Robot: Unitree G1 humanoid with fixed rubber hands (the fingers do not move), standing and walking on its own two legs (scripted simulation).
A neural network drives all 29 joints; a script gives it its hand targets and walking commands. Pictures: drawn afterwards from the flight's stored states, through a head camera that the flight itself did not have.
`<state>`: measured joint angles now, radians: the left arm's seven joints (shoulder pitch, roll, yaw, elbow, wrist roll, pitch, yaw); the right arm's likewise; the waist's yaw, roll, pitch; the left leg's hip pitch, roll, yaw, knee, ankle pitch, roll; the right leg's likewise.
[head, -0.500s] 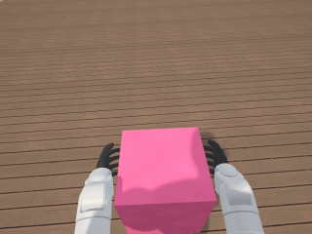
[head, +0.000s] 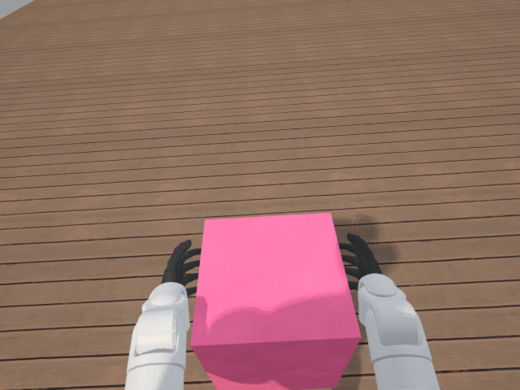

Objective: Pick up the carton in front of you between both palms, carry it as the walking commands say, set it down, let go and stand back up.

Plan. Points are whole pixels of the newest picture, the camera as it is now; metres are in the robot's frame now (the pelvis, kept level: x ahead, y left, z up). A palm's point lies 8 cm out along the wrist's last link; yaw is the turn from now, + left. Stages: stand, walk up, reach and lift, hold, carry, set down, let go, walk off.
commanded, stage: hold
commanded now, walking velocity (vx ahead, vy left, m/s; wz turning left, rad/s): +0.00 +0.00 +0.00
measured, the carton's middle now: (272, 306) +0.28 +0.00 -0.05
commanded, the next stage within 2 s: set down in 0.60 s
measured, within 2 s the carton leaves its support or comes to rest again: neither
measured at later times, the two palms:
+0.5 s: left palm (181, 293) +0.27 +0.14 +0.05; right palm (377, 273) +0.29 -0.16 +0.04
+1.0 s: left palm (192, 281) +0.31 +0.14 -0.01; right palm (362, 263) +0.34 -0.16 -0.02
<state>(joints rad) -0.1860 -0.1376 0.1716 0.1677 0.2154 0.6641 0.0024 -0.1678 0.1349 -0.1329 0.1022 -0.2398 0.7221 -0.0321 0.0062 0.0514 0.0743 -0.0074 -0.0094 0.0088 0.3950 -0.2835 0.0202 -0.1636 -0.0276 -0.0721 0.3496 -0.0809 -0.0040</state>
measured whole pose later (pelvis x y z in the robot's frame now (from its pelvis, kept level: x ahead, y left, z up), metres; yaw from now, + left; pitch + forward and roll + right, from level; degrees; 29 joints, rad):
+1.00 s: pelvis -0.02 -0.03 -0.02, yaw +3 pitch +0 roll +0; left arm -0.54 -0.23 0.55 0.53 0.45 0.43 -0.05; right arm -0.56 0.17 -0.48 0.53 -0.43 0.48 0.07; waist 0.00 0.07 0.11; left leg -0.28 -0.01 -0.06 0.64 -0.36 -0.01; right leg -0.42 0.00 -0.05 0.58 -0.17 -0.04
